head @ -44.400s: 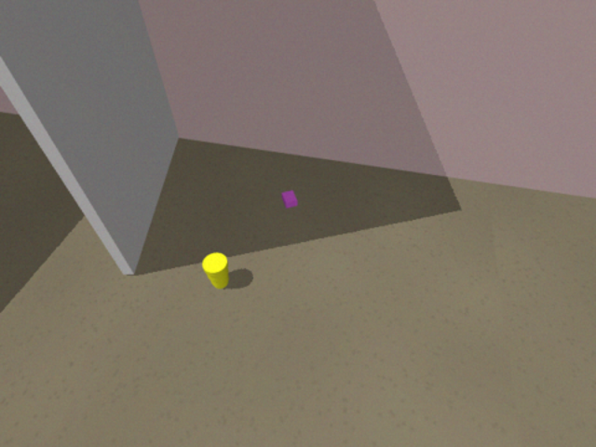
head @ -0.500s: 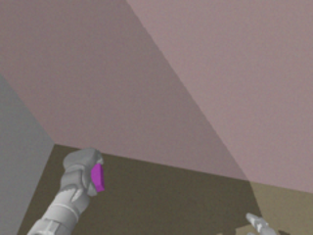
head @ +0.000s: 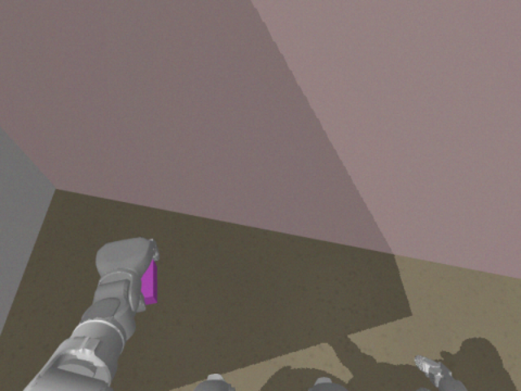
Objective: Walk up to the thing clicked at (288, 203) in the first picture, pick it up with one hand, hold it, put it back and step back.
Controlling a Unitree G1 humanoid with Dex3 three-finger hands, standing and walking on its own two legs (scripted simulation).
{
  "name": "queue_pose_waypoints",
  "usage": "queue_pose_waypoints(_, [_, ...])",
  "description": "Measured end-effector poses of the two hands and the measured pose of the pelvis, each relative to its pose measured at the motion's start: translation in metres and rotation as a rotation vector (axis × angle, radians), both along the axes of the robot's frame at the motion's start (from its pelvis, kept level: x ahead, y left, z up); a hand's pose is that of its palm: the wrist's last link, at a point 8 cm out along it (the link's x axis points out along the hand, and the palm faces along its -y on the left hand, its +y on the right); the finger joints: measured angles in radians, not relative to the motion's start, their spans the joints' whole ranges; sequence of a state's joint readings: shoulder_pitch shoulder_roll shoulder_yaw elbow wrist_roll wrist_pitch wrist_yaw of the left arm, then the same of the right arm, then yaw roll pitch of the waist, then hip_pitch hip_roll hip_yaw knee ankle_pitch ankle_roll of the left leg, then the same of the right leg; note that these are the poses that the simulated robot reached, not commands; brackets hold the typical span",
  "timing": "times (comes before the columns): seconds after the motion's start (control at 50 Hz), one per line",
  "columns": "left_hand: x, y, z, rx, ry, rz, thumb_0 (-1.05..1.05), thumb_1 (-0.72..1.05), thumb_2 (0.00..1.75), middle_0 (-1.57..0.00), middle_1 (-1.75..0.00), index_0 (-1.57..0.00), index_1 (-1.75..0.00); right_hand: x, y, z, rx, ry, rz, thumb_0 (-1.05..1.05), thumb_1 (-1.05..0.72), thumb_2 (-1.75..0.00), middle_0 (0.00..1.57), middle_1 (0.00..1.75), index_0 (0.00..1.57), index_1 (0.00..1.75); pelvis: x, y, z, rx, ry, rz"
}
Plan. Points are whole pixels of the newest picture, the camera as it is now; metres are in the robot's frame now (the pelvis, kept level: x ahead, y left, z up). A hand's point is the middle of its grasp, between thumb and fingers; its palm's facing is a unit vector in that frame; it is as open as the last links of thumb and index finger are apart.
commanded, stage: crouch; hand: left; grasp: from above
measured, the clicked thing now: (140, 283) +0.33 +0.25 -0.13
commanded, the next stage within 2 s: lower in 1.50 s
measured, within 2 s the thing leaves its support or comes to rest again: neither
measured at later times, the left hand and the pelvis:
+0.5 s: hand (166, 286) +0.40 +0.26 -0.34, palm faces -0.42 -0.10 -0.90, open 9.8 cm; pelvis -0.05 +0.01 -0.21, yaw -2 degrees
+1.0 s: hand (174, 295) +0.42 +0.28 -0.49, palm faces -0.41 -0.13 -0.90, open 9.8 cm; pelvis -0.05 +0.00 -0.33, yaw -5 degrees
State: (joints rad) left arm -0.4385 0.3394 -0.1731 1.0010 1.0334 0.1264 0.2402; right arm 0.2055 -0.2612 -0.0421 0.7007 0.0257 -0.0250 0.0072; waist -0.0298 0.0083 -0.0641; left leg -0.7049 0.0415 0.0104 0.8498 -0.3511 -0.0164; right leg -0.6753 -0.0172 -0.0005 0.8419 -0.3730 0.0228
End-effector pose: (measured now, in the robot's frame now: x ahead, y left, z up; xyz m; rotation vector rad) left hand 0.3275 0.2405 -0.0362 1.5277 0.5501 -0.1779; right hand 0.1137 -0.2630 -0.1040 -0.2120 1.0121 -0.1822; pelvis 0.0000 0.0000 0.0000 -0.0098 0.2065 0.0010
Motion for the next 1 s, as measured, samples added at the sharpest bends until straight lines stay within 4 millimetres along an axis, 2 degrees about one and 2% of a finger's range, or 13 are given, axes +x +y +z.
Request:
queue_pose_waypoints(0.18, [0.035, 0.006, -0.094, 0.018, -0.049, 0.03, 0.01, 0.11, 0.21, -0.77, -0.33, -0.81, -0.32, -0.078, -0.014, -0.08, -0.068, 0.193, -0.072, 0.01, -0.88, -0.89, 0.2, 0.3, 0.2, 0.3, -0.02, 0.006, -0.078, -0.025, 0.208, -0.005])
queue_pose_waypoints(0.28, [0.053, 0.008, -0.143, 0.008, -0.077, 0.085, 0.01, 0.1, 0.22, -0.77, -0.33, -0.81, -0.32, -0.116, -0.008, -0.128, -0.064, 0.28, -0.102, 0.01, -0.88, -0.89, 0.2, 0.3, 0.2, 0.3, -0.031, 0.009, -0.124, -0.034, 0.295, -0.009])
queue_pose_waypoints(0.38, [0.065, 0.01, -0.19, 0.004, -0.063, 0.106, 0.01, 0.1, 0.23, -0.77, -0.34, -0.81, -0.32, -0.137, 0.005, -0.173, -0.035, 0.327, -0.116, 0.01, -0.88, -0.89, 0.2, 0.3, 0.2, 0.3, -0.041, 0.011, -0.165, -0.041, 0.358, -0.014])
queue_pose_waypoints(0.5, [0.073, 0.016, -0.249, 0.0, -0.022, 0.088, 0.01, 0.1, 0.23, -0.76, -0.35, -0.8, -0.34, -0.141, 0.015, -0.224, -0.008, 0.339, -0.091, 0.01, -0.88, -0.89, 0.2, 0.3, 0.2, 0.3, -0.048, 0.01, -0.212, -0.047, 0.415, -0.017])
queue_pose_waypoints(0.68, [0.081, 0.03, -0.324, -0.016, -0.038, 0.092, 0.01, 0.1, 0.24, -0.74, -0.39, -0.79, -0.37, -0.123, 0.01, -0.283, -0.025, 0.34, -0.001, 0.01, -0.89, -0.89, 0.2, 0.3, 0.2, 0.3, -0.052, 0.006, -0.272, -0.062, 0.456, -0.02])
queue_pose_waypoints(0.84, [0.088, 0.035, -0.368, -0.021, -0.034, 0.114, 0.0, 0.08, 0.27, -0.73, -0.42, -0.78, -0.39, -0.112, -0.004, -0.311, -0.065, 0.341, 0.041, 0.01, -0.9, -0.9, 0.2, 0.3, 0.2, 0.3, -0.053, 0.004, -0.306, -0.069, 0.461, -0.027])
queue_pose_waypoints(1.0, [0.095, 0.036, -0.397, -0.023, -0.024, 0.119, 0.0, 0.07, 0.3, -0.74, -0.42, -0.78, -0.39, -0.123, -0.01, -0.33, -0.069, 0.38, 0.048, 0.0, -0.9, -0.9, 0.2, 0.3, 0.2, 0.3, -0.054, 0.003, -0.33, -0.071, 0.453, -0.039])
